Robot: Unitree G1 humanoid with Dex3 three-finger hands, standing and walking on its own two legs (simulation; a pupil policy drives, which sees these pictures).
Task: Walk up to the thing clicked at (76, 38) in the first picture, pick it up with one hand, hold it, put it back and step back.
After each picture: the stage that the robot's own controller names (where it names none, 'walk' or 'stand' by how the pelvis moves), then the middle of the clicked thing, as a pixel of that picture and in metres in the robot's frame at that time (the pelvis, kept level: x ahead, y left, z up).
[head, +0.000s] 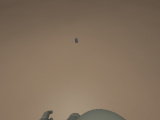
stand; (76, 40) +1.79 +0.42 -0.72
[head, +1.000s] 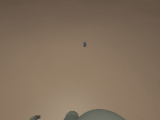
walk; (84, 44) +1.70 +0.15 -0.70
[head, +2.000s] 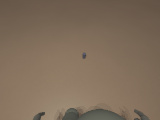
walk; (84, 55) +1.17 +0.12 -0.71
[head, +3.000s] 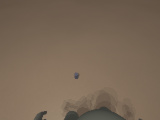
walk; (76, 75) +0.72 +0.22 -0.71
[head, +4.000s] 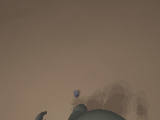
walk; (76, 94) +0.43 +0.27 -0.70
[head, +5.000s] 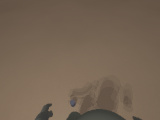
stand; (72, 103) +0.30 +0.22 -0.71
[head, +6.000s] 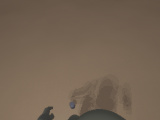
stand; (72, 105) +0.28 +0.23 -0.72
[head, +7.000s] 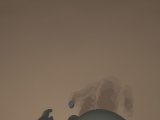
stand; (71, 104) +0.30 +0.24 -0.73
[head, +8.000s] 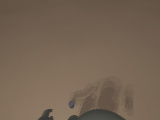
stand; (71, 104) +0.29 +0.24 -0.73
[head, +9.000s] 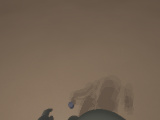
go down; (71, 105) +0.28 +0.24 -0.73
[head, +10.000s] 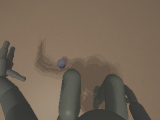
go down; (61, 64) +0.38 +0.25 -0.32
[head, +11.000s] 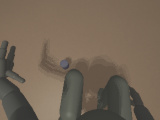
approach; (64, 64) +0.37 +0.25 -0.30
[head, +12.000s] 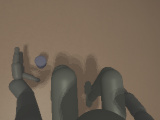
close in; (41, 62) +0.35 +0.28 -0.22
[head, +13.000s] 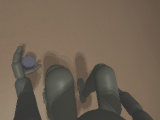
close; (28, 63) +0.36 +0.29 -0.22
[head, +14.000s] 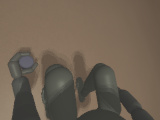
lift; (26, 63) +0.35 +0.29 -0.22
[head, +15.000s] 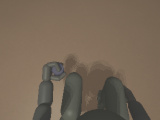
lift; (58, 71) +0.30 +0.24 -0.06
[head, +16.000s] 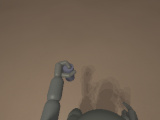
hold; (69, 72) +0.33 +0.16 +0.05
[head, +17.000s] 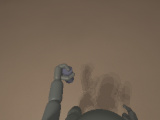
hold; (68, 75) +0.33 +0.17 +0.00
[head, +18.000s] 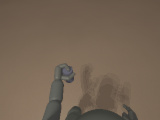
hold; (68, 74) +0.33 +0.17 +0.00
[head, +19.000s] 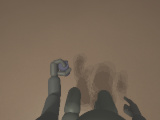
crouch; (64, 69) +0.36 +0.19 -0.06
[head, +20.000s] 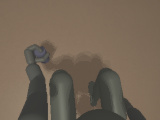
lower; (42, 55) +0.42 +0.28 -0.16
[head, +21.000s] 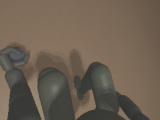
lower; (18, 57) +0.40 +0.30 -0.22
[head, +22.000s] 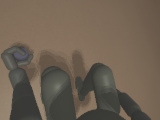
lower; (22, 57) +0.39 +0.30 -0.22
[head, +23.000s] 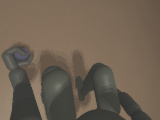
lower; (23, 57) +0.39 +0.30 -0.22
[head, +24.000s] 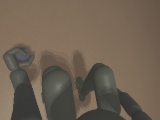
lower; (24, 58) +0.39 +0.30 -0.22
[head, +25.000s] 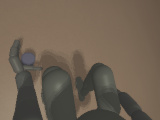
withdraw; (28, 60) +0.37 +0.28 -0.22
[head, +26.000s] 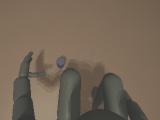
walk; (60, 63) +0.39 +0.24 -0.28
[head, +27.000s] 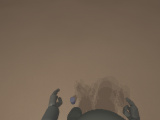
stand; (72, 100) +0.33 +0.19 -0.65
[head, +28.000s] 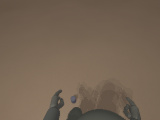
stand; (73, 99) +0.35 +0.21 -0.66
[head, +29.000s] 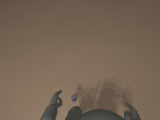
stand; (73, 98) +0.35 +0.20 -0.67
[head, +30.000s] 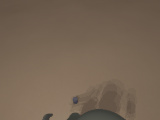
walk; (75, 100) +0.36 +0.20 -0.72
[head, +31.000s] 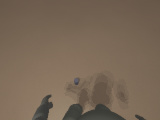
walk; (76, 81) +0.49 +0.17 -0.69
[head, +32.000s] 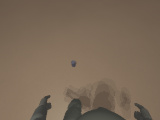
walk; (73, 63) +0.78 +0.28 -0.69
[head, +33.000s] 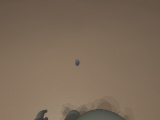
stand; (77, 62) +0.98 +0.23 -0.71
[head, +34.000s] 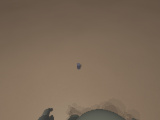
stand; (78, 66) +0.97 +0.24 -0.73
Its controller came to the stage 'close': yes
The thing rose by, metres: 0.72
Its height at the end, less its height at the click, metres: +0.00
